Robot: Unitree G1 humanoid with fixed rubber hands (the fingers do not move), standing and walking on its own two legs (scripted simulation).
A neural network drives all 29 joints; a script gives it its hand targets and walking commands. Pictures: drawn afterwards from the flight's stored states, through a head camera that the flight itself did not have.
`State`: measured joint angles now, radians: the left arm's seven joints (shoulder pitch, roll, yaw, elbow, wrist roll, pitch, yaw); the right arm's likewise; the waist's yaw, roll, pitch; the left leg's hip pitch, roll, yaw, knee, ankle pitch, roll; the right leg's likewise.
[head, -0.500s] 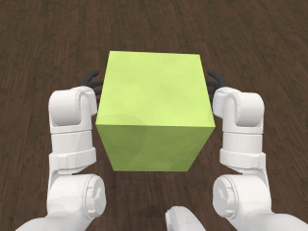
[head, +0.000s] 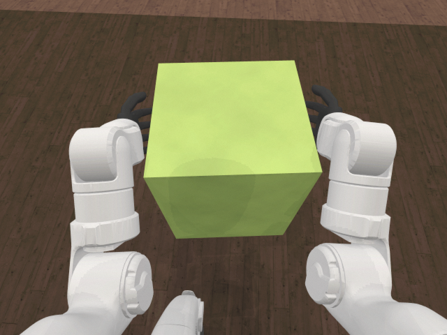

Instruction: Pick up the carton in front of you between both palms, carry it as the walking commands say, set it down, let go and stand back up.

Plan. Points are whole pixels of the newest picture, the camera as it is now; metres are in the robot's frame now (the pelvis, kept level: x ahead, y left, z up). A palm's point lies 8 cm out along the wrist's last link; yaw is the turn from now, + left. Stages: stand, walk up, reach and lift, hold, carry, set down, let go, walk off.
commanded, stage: carry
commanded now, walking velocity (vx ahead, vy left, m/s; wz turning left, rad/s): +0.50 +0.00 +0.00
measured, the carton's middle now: (228, 159) +0.39 +0.03 +0.09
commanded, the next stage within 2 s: none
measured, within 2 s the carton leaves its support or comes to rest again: neither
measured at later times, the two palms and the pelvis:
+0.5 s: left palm (192, 5) +0.70 +0.13 +0.20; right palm (338, 14) +0.69 -0.17 +0.20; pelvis +0.32 +0.01 +0.02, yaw -1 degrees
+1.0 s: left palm out of the picture +1.00 +0.15 +0.22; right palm out of the picture +0.99 -0.15 +0.22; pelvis +0.62 +0.02 +0.05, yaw -1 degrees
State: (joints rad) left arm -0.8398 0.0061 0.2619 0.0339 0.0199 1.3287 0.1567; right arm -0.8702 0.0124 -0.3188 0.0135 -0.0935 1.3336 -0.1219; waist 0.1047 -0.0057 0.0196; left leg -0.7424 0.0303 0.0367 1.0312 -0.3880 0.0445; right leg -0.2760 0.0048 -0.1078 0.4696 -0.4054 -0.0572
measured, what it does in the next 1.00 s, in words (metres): climbs: left foot, then right foot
